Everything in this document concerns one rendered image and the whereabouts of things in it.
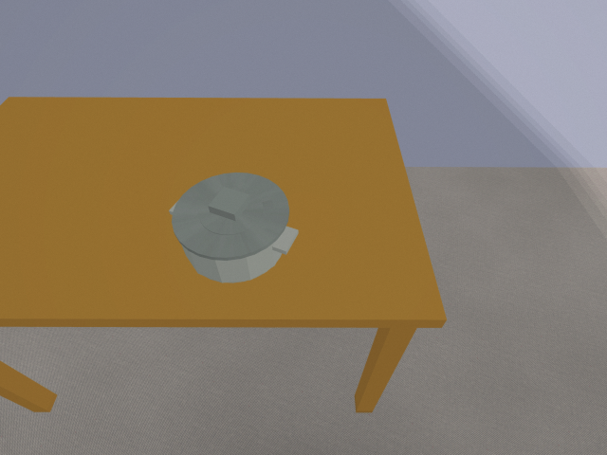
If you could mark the table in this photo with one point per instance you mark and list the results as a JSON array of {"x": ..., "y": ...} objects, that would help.
[{"x": 86, "y": 236}]

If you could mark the lid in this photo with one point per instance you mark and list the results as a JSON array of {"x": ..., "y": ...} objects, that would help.
[{"x": 215, "y": 237}]

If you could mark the pot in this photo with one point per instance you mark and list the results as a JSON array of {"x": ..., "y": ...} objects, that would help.
[{"x": 245, "y": 269}]

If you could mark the knob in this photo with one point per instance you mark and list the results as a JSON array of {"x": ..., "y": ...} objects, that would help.
[{"x": 229, "y": 203}]

